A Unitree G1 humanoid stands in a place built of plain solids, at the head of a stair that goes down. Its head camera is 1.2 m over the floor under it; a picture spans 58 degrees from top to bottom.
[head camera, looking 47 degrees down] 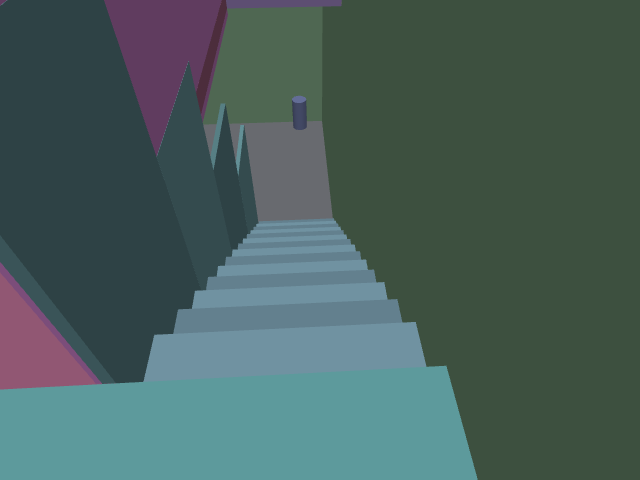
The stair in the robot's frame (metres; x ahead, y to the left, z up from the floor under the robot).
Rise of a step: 0.19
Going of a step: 0.24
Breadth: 0.97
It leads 3 degrees to the left of straight ahead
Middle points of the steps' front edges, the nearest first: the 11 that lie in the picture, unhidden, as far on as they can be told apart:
0.58 0.11 0.00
0.85 0.12 -0.19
1.09 0.14 -0.38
1.33 0.15 -0.58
1.57 0.16 -0.77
1.81 0.18 -0.96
2.05 0.19 -1.15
2.29 0.21 -1.34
2.53 0.22 -1.53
2.77 0.23 -1.73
3.01 0.25 -1.92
